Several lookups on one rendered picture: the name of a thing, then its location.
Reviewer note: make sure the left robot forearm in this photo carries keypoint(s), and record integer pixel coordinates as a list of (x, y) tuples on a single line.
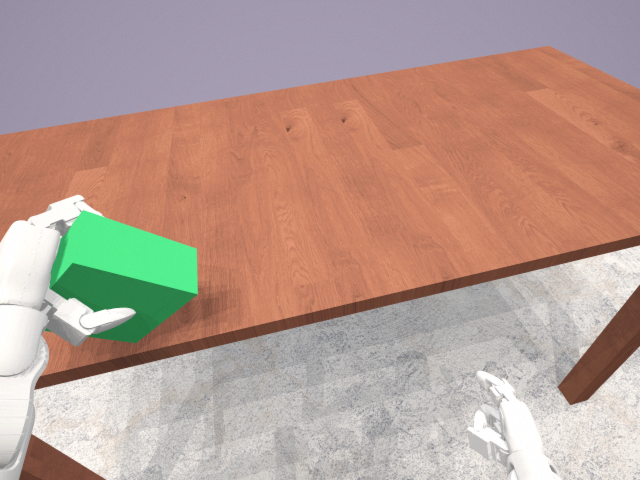
[(24, 355)]

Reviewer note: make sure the robot left hand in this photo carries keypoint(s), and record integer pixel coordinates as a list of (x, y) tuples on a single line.
[(27, 253)]

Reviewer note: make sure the right robot forearm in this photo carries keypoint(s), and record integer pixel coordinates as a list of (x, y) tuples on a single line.
[(531, 465)]

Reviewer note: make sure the robot right hand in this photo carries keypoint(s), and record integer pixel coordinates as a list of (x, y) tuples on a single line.
[(514, 425)]

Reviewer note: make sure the table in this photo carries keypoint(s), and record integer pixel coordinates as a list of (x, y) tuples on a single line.
[(315, 202)]

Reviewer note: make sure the sponge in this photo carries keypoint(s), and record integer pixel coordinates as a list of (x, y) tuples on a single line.
[(106, 264)]

